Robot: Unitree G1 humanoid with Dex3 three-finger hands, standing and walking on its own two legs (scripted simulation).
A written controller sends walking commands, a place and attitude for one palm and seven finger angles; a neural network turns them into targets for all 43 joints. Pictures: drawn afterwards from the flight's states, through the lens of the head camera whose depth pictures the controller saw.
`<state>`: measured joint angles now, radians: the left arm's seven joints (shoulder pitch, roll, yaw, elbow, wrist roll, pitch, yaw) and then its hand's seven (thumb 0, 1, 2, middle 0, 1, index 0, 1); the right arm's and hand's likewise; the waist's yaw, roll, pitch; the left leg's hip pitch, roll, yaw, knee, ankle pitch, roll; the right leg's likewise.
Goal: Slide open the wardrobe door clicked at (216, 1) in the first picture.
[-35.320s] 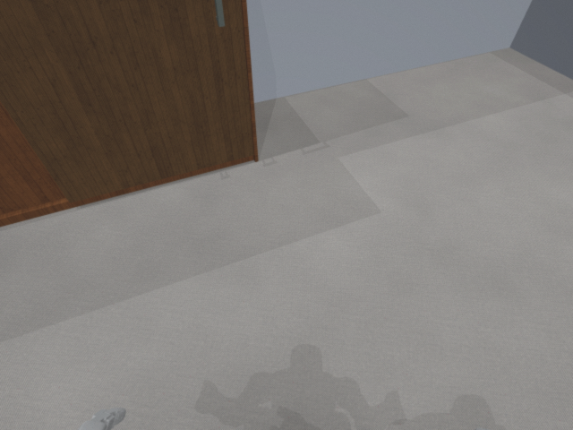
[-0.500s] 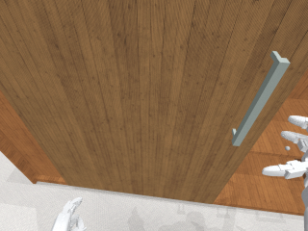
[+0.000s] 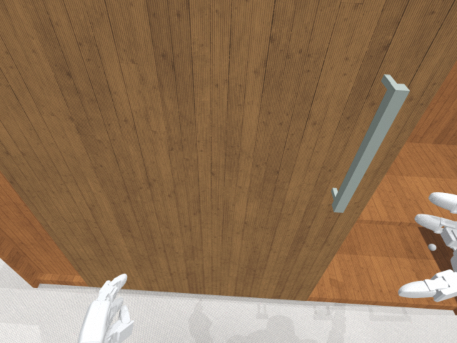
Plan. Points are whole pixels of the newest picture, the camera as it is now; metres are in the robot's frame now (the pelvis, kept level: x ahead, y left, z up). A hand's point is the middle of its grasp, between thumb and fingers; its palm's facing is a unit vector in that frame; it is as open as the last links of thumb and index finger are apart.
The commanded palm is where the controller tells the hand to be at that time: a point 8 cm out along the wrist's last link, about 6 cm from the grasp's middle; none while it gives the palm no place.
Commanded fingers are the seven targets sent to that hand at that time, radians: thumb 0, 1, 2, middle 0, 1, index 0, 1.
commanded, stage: draw the hand back to the body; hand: right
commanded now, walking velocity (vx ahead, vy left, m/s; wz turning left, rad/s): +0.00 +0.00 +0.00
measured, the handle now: (359, 153) +0.43 -0.27 +0.13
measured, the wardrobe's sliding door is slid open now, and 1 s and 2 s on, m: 0.65 0.65 0.65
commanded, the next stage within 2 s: step back with the hand held close in 1.52 s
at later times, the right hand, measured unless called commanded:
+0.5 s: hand (439, 253) +0.20 -0.28 +0.15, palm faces +0.25 +0.96 -0.16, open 14.4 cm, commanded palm +0.16 -0.32 +0.16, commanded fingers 0.00 0.22 -0.36 0.24 0.96 0.24 0.96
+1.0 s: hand (439, 233) +0.22 -0.28 +0.17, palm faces +0.43 +0.82 -0.37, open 10.2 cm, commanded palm +0.17 -0.31 +0.19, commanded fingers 0.00 -0.68 -0.80 0.21 0.43 0.21 0.43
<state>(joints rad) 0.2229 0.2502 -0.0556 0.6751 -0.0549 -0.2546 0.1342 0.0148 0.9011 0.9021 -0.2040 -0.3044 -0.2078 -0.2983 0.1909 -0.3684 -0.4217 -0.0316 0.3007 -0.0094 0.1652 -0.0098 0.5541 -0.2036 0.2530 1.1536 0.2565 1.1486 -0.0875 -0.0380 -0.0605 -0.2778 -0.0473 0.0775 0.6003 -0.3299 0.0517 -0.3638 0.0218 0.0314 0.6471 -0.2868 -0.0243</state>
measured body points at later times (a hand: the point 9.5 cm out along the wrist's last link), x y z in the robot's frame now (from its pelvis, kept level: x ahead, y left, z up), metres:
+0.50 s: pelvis +0.00 -0.01 +0.00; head -0.03 +0.00 +0.45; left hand +0.20 +0.21 -0.05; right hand +0.18 -0.33 +0.16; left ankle -0.01 +0.08 -0.73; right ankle +0.03 -0.10 -0.73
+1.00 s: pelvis +0.02 -0.02 +0.01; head +0.00 +0.00 +0.46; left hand +0.20 +0.21 -0.07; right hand +0.19 -0.32 +0.19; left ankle -0.01 +0.08 -0.73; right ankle +0.03 -0.10 -0.73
